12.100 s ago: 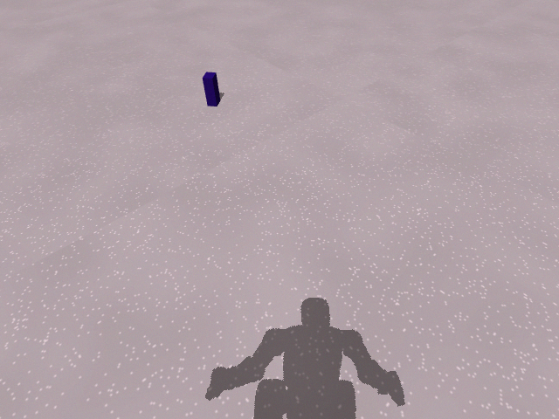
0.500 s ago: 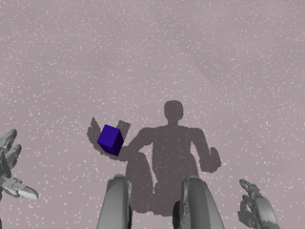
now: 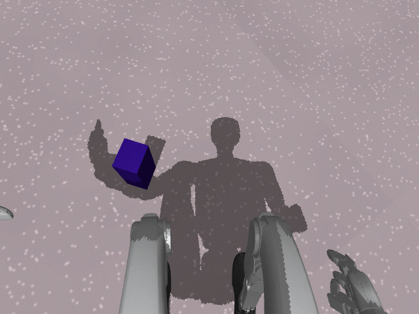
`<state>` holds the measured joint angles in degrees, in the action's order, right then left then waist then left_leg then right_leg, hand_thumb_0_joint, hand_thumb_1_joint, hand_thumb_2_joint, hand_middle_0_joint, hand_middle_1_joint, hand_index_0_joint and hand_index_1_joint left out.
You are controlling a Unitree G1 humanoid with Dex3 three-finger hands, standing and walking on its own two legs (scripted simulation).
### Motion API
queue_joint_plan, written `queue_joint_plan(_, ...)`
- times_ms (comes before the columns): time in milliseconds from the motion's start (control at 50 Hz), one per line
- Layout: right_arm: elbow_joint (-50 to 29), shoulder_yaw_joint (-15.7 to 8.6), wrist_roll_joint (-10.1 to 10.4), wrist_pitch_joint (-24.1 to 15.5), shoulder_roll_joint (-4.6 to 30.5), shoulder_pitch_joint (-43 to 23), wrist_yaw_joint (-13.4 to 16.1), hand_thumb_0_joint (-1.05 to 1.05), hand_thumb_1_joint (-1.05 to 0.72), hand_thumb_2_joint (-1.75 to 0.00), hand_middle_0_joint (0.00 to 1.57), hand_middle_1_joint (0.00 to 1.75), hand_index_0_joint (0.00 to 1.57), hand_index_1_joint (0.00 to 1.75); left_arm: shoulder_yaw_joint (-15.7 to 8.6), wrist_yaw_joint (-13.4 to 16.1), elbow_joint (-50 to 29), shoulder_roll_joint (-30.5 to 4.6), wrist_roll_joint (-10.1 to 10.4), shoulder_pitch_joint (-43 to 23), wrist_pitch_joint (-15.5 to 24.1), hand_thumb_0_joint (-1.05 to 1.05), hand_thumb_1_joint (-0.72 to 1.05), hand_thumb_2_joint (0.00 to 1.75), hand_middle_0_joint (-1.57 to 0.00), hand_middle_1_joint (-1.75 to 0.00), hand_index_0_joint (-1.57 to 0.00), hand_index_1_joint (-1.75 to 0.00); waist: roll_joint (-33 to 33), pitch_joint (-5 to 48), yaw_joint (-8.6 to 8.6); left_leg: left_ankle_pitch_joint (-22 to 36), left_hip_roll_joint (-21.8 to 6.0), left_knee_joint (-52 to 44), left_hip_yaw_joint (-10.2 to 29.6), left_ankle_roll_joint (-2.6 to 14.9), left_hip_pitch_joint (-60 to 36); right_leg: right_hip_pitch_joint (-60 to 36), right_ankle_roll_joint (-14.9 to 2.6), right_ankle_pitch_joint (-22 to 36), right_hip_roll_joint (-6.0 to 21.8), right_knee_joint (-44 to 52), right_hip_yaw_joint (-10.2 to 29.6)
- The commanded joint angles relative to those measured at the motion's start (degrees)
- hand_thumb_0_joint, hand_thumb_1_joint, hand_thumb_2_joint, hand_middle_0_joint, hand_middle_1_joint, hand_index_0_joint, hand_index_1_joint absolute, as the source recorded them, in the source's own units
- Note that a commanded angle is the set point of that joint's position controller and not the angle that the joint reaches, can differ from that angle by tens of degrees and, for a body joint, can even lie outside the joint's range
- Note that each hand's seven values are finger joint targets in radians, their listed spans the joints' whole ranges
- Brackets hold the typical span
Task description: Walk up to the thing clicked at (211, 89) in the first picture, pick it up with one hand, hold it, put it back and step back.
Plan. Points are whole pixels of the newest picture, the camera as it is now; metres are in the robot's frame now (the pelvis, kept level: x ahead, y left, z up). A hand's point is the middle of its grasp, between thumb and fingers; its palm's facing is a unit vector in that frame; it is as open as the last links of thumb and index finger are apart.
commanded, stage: go down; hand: left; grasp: from the side
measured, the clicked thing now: (136, 166) +0.48 +0.22 -0.37
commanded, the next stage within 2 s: approach in 1.06 s
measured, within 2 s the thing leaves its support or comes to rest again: neither
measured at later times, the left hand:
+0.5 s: hand out of the picture +0.36 +0.41 -0.05, palm faces +0.20 -0.97 -0.15, open 17.4 cm
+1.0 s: hand out of the picture +0.37 +0.41 -0.07, palm faces +0.20 -0.97 -0.12, open 17.6 cm
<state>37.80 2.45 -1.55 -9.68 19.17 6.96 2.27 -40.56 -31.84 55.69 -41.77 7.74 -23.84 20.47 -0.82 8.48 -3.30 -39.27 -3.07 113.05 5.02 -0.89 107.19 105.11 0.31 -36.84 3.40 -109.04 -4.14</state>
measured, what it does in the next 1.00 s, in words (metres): lowers itself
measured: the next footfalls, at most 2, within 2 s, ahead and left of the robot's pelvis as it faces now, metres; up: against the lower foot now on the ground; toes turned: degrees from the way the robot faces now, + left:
none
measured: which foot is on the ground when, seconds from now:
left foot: down 0.00-1.00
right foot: down 0.00-1.00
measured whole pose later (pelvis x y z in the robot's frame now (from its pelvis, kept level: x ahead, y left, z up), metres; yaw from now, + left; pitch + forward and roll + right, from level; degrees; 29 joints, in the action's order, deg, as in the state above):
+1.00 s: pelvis -0.01 +0.00 -0.08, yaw -1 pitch +32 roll -6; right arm 38.0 4.5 -2.4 -10.1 21.3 6.3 1.4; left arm -46.6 -38.8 59.6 -49.3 9.5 -32.1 20.4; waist -1.3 5.9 -4.3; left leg -40.2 -2.2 127.1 6.6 -0.7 119.8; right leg 117.1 0.6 -37.6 3.7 -122.3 -4.1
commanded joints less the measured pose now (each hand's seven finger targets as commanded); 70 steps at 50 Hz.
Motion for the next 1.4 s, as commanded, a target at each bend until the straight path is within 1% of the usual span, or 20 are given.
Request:
queue_joint_plan(0,-4.34,-4.31,0.43,-2.03,12.44,5.53,1.10,0.00,-0.91,-0.90,0.20,0.30,0.20,0.30,-5.64,-0.75,-10.16,-23.82,2.12,-10.54,3.75,0.00,-0.52,0.12,-0.05,-0.11,-0.04,-0.12,10.65,32.02,2.12,7.19,1.63,-14.82,-1.35,2.03,-20.47,-15.64,-2.39,5.42,-2.48,9.87,0.85)
queue_joint_plan(20,-4.26,-4.17,0.39,-1.88,12.61,5.54,1.04,0.00,-0.91,-0.90,0.20,0.30,0.20,0.30,-6.82,-0.98,-9.64,-25.12,2.43,-9.66,3.74,0.00,-0.54,0.12,-0.05,-0.11,-0.04,-0.11,10.64,32.58,2.82,7.92,1.62,-14.32,-1.42,2.08,-20.47,-15.99,-2.37,5.94,-2.49,9.44,0.84)
queue_joint_plan(140,-3.15,-4.05,0.21,-2.06,13.62,6.31,1.12,0.00,-0.91,-0.91,0.20,0.30,0.20,0.30,-7.07,-2.71,-8.33,-25.59,2.61,-11.09,3.31,0.00,-0.53,0.12,-0.05,-0.10,-0.04,-0.10,12.60,33.07,2.22,11.55,1.45,-12.10,-0.67,1.74,-21.63,-12.32,-2.67,8.52,-2.39,5.93,-0.11)
queue_joint_plan(240,-3.41,-3.95,0.07,-2.01,13.83,5.84,0.95,0.00,-0.91,-0.91,0.20,0.30,0.20,0.30,-7.40,-3.32,-10.10,-27.31,2.73,-14.23,3.47,0.00,-0.55,0.12,-0.04,-0.10,-0.04,-0.11,12.44,32.21,2.15,7.55,1.43,-11.02,-0.80,1.93,-19.02,-10.44,-2.52,5.86,-2.46,5.00,-0.14)
queue_joint_plan(320,-3.33,-3.77,0.08,-2.00,14.25,6.27,0.90,0.00,-0.91,-0.91,0.20,0.30,0.20,0.30,-8.64,-3.85,-9.53,-28.80,2.98,-14.18,3.20,0.00,-0.56,0.12,-0.04,-0.09,-0.03,-0.10,13.20,33.64,2.42,8.53,1.49,-9.95,-0.72,1.82,-19.19,-9.96,-2.53,6.55,-2.38,3.43,-0.44)
queue_joint_plan(400,-3.33,-3.65,-0.06,-1.83,14.37,6.45,0.85,0.00,-0.92,-0.91,0.20,0.30,0.20,0.30,-7.80,-4.63,-8.32,-27.43,2.99,-14.73,2.68,0.00,-0.57,0.13,-0.04,-0.11,-0.03,-0.12,13.47,33.22,1.40,9.78,1.41,-9.10,0.01,1.67,-19.64,-7.52,-2.58,7.20,-2.31,2.10,-0.94)
queue_joint_plan(440,-3.42,-3.42,0.07,-1.83,14.64,6.02,0.79,0.00,-0.92,-0.91,0.20,0.30,0.20,0.30,-8.99,-4.54,-9.07,-30.30,2.84,-15.87,2.92,0.00,-0.58,0.12,-0.04,-0.10,-0.03,-0.11,13.80,32.67,2.05,7.96,1.54,-8.96,-0.02,1.75,-18.01,-6.76,-2.62,5.97,-2.27,1.50,-0.82)
queue_joint_plan(500,-3.77,-3.29,-0.06,-1.99,14.35,5.84,0.69,0.00,-0.92,-0.91,0.20,0.30,0.20,0.30,-8.93,-4.78,-7.35,-29.55,3.10,-15.33,2.89,0.00,-0.60,0.12,-0.04,-0.10,-0.04,-0.11,11.40,31.83,1.82,5.32,1.75,-7.72,-1.05,2.22,-14.87,-7.84,-2.30,3.92,-2.46,2.25,-0.58)
queue_joint_plan(640,-3.51,-3.04,-0.12,-2.15,14.56,6.02,0.63,0.00,-0.91,-0.91,0.20,0.30,0.20,0.30,-9.32,-5.54,-6.95,-30.58,3.63,-16.54,2.83,0.00,-0.59,0.12,-0.04,-0.10,-0.04,-0.11,10.35,31.89,1.43,5.95,1.92,-5.62,-1.83,2.47,-12.72,-8.09,-2.19,4.10,-2.62,1.68,-0.43)
queue_joint_plan(820,-2.92,-3.00,-0.31,-1.92,15.37,6.81,0.44,0.00,-0.92,-0.91,0.20,0.30,0.20,0.30,-10.01,-6.29,-7.62,-31.74,3.36,-17.90,3.10,0.00,-0.61,0.12,-0.05,-0.11,-0.04,-0.12,15.40,32.79,1.53,9.43,1.66,-5.52,-0.26,1.64,-16.53,-4.10,-2.79,6.95,-2.26,-2.01,-1.18)
queue_joint_plan(940,-3.30,-2.86,-0.26,-1.79,15.21,6.49,0.22,0.00,-0.92,-0.91,0.20,0.30,0.20,0.30,-10.44,-6.69,-6.75,-31.87,3.91,-18.24,3.50,0.00,-0.61,0.12,-0.05,-0.10,-0.04,-0.12,11.65,32.17,1.25,7.74,2.07,-3.35,-1.32,2.30,-12.58,-5.05,-2.34,5.41,-2.35,-1.31,-0.89)
queue_joint_plan(1100,-3.22,-2.67,-0.34,-1.56,15.49,6.10,-0.01,0.00,-0.91,-0.91,0.20,0.30,0.20,0.30,-10.56,-6.89,-6.93,-33.07,3.82,-19.35,3.70,0.00,-0.60,0.12,-0.05,-0.11,-0.04,-0.12,13.19,31.08,0.97,4.98,1.85,-3.21,-1.28,2.36,-11.27,-3.60,-2.39,3.25,-2.45,-2.28,-1.17)
queue_joint_plan(1120,-3.22,-2.62,-0.34,-1.66,15.69,6.03,-0.06,0.00,-0.91,-0.91,0.20,0.30,0.20,0.30,-11.43,-6.87,-6.60,-33.69,3.91,-18.21,3.74,0.00,-0.60,0.11,-0.05,-0.10,-0.04,-0.11,13.14,31.48,1.61,5.46,1.71,-3.67,-0.70,2.11,-12.04,-3.39,-2.41,3.73,-2.47,-2.95,-1.34)
queue_joint_plan(1140,-3.09,-2.61,-0.43,-1.60,15.77,6.24,-0.02,0.00,-0.93,-0.91,0.20,0.30,0.20,0.30,-11.11,-7.02,-8.10,-34.10,3.87,-19.62,3.93,0.00,-0.61,0.17,-0.08,-0.15,-0.04,-0.19,14.84,32.07,1.64,6.14,1.69,-3.45,-0.81,1.98,-13.22,-2.99,-2.50,4.43,-2.39,-3.27,-1.25)
queue_joint_plan(1180,-2.91,-2.48,-0.46,-1.62,15.78,6.21,-0.04,0.00,-0.92,-0.90,0.20,0.30,0.20,0.30,-10.10,-7.46,-5.94,-31.88,4.16,-20.11,4.11,0.00,-0.61,0.06,-0.08,-0.11,-0.06,-0.13,13.59,30.66,0.00,6.50,1.72,-2.54,-0.53,2.10,-12.28,-1.87,-2.44,4.66,-2.38,-3.49,-1.47)
queue_joint_plan(1240,-2.69,-1.89,-0.81,-2.00,15.54,5.57,-0.35,0.00,-0.92,-0.90,0.20,0.30,0.20,0.30,-8.26,-8.15,-2.53,-27.31,5.09,-20.68,6.07,0.00,-0.61,0.06,-0.09,-0.11,-0.07,-0.13,11.56,26.59,-1.85,6.51,1.72,-0.47,0.12,2.15,-9.72,1.24,-2.44,4.61,-2.45,-4.73,-1.95)
queue_joint_plan(1300,-2.58,-0.96,-1.35,-2.35,16.19,4.91,-0.74,0.00,-0.92,-0.90,0.20,0.30,0.20,0.30,-8.74,-8.40,1.24,-26.19,6.81,-20.52,9.32,0.00,-0.61,0.06,-0.09,-0.11,-0.07,-0.13,10.98,24.94,-2.25,5.85,1.56,1.52,0.85,1.92,-8.74,2.85,-2.39,4.41,-2.63,-6.64,-2.61)
queue_joint_plan(1340,-2.79,-0.12,-1.91,-2.62,15.98,4.78,-1.17,0.00,-0.92,-0.90,0.20,0.30,0.20,0.30,-7.03,-8.50,3.15,-23.00,7.85,-21.69,11.60,0.00,-0.61,0.06,-0.09,-0.12,-0.07,-0.13,9.29,24.70,-3.73,6.35,1.76,3.70,0.16,2.07,-6.29,1.02,-2.16,4.74,-2.87,-6.95,-2.93)
queue_joint_plan(1360,-2.80,0.26,-2.23,-2.65,16.22,4.55,-1.32,0.00,-0.92,-0.90,0.20,0.30,0.20,0.30,-7.94,-8.11,4.87,-23.78,8.02,-20.90,12.69,0.00,-0.61,0.06,-0.08,-0.12,-0.07,-0.14,8.43,24.61,-3.10,6.25,1.66,4.30,0.14,2.00,-5.68,0.99,-2.14,4.58,-2.98,-7.63,-3.05)
queue_joint_plan(1380,-2.86,0.66,-2.56,-2.63,16.31,3.86,-1.49,0.00,-0.91,-0.90,0.20,0.30,0.20,0.30,-7.01,-7.91,5.74,-23.44,8.00,-22.05,13.85,0.00,-0.61,0.06,-0.08,-0.11,-0.07,-0.13,8.31,23.94,-3.64,5.49,1.62,5.34,-0.05,2.05,-4.93,1.52,-2.08,3.96,-3.14,-7.71,-3.21)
